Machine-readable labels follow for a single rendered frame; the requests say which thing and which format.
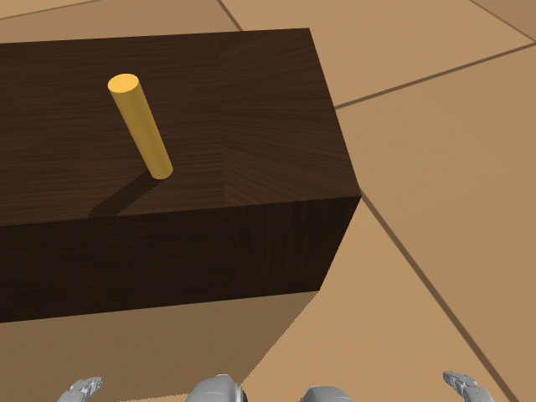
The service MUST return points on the right robot hand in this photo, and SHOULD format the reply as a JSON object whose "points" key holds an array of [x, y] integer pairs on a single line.
{"points": [[467, 387]]}

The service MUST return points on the can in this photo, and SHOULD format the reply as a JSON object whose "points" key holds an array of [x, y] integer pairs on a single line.
{"points": [[132, 104]]}

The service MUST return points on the left robot hand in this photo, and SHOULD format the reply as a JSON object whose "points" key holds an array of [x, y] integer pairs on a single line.
{"points": [[81, 390]]}

